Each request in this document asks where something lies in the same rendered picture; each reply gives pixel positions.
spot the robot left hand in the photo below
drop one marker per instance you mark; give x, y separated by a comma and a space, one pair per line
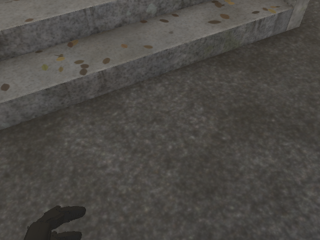
52, 219

